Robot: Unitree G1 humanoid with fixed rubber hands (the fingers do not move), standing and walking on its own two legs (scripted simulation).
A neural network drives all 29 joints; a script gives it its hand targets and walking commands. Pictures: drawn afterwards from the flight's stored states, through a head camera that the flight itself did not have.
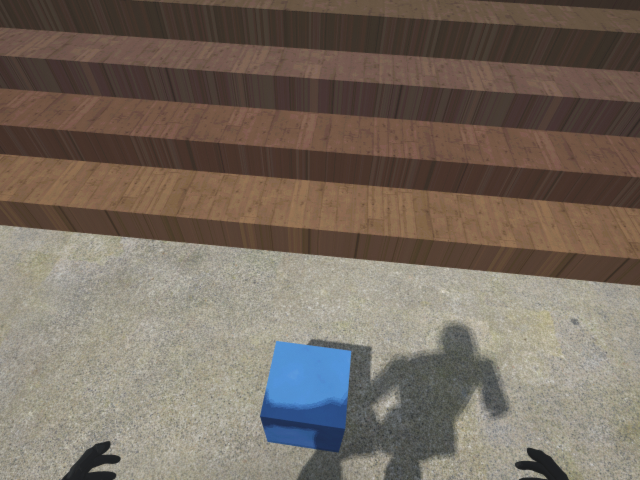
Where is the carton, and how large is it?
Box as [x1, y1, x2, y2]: [260, 341, 350, 452]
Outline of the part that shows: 276,341 260,414 267,441 338,452 345,425 350,351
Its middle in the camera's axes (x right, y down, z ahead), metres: -0.03 +0.46 +1.09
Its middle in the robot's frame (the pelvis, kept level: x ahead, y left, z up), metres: +0.42 +0.02 -0.66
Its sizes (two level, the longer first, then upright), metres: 0.210 0.200 0.250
